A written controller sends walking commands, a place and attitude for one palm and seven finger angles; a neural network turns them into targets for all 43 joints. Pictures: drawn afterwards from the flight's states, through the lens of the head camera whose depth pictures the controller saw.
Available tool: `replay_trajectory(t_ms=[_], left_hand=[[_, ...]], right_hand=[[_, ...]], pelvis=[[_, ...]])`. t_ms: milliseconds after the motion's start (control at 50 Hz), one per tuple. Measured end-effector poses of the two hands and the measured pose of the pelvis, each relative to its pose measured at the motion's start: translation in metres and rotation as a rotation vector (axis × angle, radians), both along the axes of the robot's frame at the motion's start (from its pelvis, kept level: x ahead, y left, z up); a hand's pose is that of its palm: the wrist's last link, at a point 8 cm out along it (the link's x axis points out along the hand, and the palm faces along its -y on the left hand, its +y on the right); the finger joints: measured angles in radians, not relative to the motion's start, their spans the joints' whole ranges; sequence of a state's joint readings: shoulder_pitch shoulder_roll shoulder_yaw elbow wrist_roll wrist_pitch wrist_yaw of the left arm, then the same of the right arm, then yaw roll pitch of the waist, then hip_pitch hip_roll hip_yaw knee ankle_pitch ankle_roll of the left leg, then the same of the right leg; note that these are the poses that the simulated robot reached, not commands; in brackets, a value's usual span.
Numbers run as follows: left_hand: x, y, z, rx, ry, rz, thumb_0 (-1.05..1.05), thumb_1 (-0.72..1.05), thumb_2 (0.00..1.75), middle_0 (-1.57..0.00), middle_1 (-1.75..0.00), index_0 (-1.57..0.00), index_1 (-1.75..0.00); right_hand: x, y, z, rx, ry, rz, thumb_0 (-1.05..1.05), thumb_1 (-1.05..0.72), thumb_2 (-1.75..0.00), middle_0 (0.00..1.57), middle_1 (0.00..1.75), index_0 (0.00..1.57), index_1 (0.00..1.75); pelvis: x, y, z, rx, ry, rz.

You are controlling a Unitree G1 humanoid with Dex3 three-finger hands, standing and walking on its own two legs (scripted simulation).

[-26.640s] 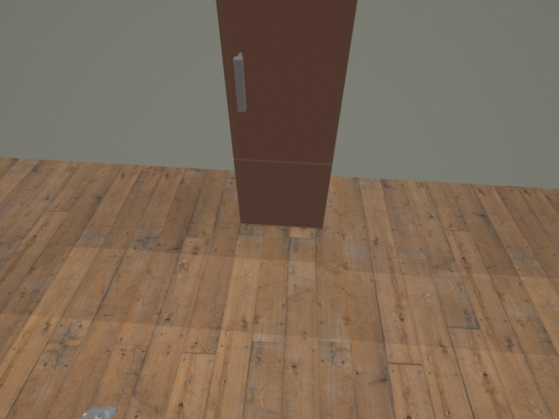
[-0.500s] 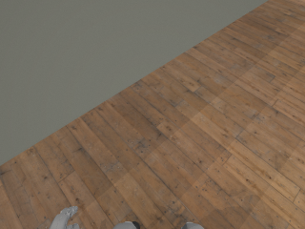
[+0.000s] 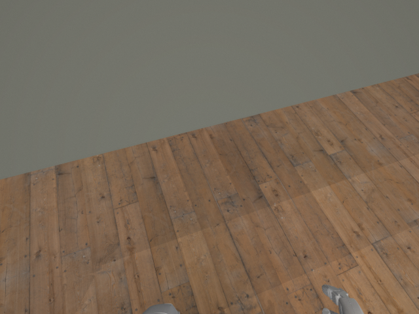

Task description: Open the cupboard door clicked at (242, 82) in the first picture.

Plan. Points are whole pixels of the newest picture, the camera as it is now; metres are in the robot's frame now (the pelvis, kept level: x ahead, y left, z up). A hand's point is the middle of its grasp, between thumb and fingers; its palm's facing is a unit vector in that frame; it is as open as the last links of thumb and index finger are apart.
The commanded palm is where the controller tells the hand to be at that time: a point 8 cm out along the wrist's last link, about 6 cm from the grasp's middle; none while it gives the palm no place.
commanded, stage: turn to face it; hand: left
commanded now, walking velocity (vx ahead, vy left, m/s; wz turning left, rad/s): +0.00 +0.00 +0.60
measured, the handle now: out of the picture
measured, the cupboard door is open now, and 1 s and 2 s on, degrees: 52 52 52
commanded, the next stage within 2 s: none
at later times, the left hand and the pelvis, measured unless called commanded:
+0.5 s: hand out of the picture +0.07 +0.16 -0.13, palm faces +0.26 -0.92 -0.29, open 7.4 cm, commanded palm none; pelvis +0.02 -0.06 +0.02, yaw +17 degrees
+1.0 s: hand out of the picture +0.00 +0.18 -0.14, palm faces +0.57 -0.78 -0.27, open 7.4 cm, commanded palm none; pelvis +0.04 -0.06 +0.02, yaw +34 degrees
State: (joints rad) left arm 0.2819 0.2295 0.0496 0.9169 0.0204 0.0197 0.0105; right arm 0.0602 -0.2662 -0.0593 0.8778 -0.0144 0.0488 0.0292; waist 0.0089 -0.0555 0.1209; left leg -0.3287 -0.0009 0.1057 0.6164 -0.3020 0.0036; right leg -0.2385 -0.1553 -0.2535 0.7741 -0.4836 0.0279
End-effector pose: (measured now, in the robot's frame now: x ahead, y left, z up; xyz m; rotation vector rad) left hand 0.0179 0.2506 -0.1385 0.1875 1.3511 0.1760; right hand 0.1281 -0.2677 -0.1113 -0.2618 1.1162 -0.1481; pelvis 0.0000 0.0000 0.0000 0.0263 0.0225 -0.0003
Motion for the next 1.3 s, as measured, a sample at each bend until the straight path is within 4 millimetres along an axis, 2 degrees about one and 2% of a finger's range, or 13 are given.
replay_trajectory(t_ms=[60,180,260,360,460,560,660,740,800,920,1040,1160,1300], left_hand=[[0.000,0.012,-0.003,0.018,0.010,0.045,0.01,0.91,0.90,-0.20,-0.30,-0.20,-0.30],[0.030,0.016,0.020,0.038,-0.106,0.081,0.01,0.91,0.90,-0.20,-0.30,-0.19,-0.30],[0.050,0.007,0.032,0.057,-0.178,0.092,0.01,0.91,0.90,-0.20,-0.30,-0.19,-0.30],[0.061,-0.016,0.037,0.096,-0.247,0.109,0.01,0.91,0.90,-0.20,-0.30,-0.19,-0.30],[0.040,-0.044,0.044,0.096,-0.217,0.168,0.01,0.91,0.90,-0.20,-0.30,-0.20,-0.30],[0.013,-0.064,0.039,0.056,-0.162,0.256,0.01,0.91,0.90,-0.20,-0.30,-0.20,-0.30],[-0.022,-0.069,0.023,0.019,-0.124,0.361,0.01,0.91,0.90,-0.21,-0.30,-0.20,-0.30],[-0.056,-0.059,0.000,0.000,-0.084,0.452,0.01,0.91,0.90,-0.21,-0.30,-0.20,-0.30],[-0.070,-0.049,-0.004,0.012,-0.046,0.498,0.01,0.91,0.90,-0.20,-0.30,-0.20,-0.30],[-0.063,-0.036,0.018,0.056,-0.105,0.546,0.01,0.91,0.90,-0.20,-0.30,-0.19,-0.30],[-0.043,-0.040,0.035,0.111,-0.177,0.571,0.01,0.91,0.90,-0.20,-0.30,-0.19,-0.30],[-0.032,-0.071,0.042,0.167,-0.222,0.602,0.01,0.91,0.90,-0.20,-0.30,-0.19,-0.30],[-0.055,-0.123,0.047,0.121,-0.161,0.719,0.01,0.91,0.90,-0.20,-0.30,-0.20,-0.30]], right_hand=[[0.012,0.010,0.005,-0.009,-0.024,0.049,0.00,-0.91,-0.90,0.20,0.30,0.20,0.30],[0.007,0.017,0.009,0.002,0.028,0.092,0.00,-0.91,-0.90,0.21,0.30,0.20,0.30],[0.002,0.011,0.003,0.029,0.072,0.111,0.00,-0.91,-0.90,0.21,0.30,0.21,0.30],[0.005,-0.013,-0.018,0.062,0.116,0.121,0.01,-0.91,-0.90,0.21,0.30,0.21,0.30],[0.022,-0.030,-0.020,0.057,0.150,0.154,0.01,-0.91,-0.90,0.21,0.30,0.20,0.30],[0.047,-0.027,-0.007,0.044,0.157,0.223,0.01,-0.91,-0.90,0.20,0.30,0.20,0.30],[0.084,-0.003,0.000,0.016,0.130,0.339,0.01,-0.91,-0.90,0.20,0.30,0.20,0.30],[0.115,0.028,0.000,-0.007,0.048,0.435,0.01,-0.91,-0.90,0.20,0.30,0.20,0.30],[0.124,0.043,0.006,-0.015,0.014,0.485,0.00,-0.91,-0.90,0.20,0.30,0.20,0.30],[0.123,0.050,0.011,-0.020,0.045,0.540,0.00,-0.91,-0.90,0.21,0.30,0.20,0.30],[0.124,0.039,0.001,0.008,0.103,0.571,0.00,-0.91,-0.90,0.21,0.30,0.21,0.30],[0.145,0.018,-0.022,0.031,0.149,0.595,0.01,-0.91,-0.90,0.21,0.30,0.21,0.30],[0.178,0.022,-0.009,0.022,0.163,0.680,0.01,-0.91,-0.90,0.20,0.30,0.20,0.30]], pelvis=[[0.000,0.000,0.001,-0.003,-0.006,0.032],[0.002,-0.007,0.014,-0.029,-0.004,0.090],[0.006,-0.021,0.016,-0.035,0.003,0.136],[0.014,-0.048,0.006,-0.018,0.014,0.194],[0.021,-0.059,0.013,-0.005,-0.004,0.267],[0.029,-0.065,0.021,0.014,-0.004,0.342],[0.032,-0.061,0.017,0.009,-0.008,0.415],[0.031,-0.048,0.002,-0.008,-0.009,0.475],[0.030,-0.047,0.002,-0.009,-0.011,0.501],[0.032,-0.052,0.015,-0.031,-0.008,0.562],[0.044,-0.068,0.018,-0.033,-0.007,0.624],[0.061,-0.094,0.008,-0.011,-0.010,0.699],[0.072,-0.104,0.022,0.027,-0.015,0.809]])
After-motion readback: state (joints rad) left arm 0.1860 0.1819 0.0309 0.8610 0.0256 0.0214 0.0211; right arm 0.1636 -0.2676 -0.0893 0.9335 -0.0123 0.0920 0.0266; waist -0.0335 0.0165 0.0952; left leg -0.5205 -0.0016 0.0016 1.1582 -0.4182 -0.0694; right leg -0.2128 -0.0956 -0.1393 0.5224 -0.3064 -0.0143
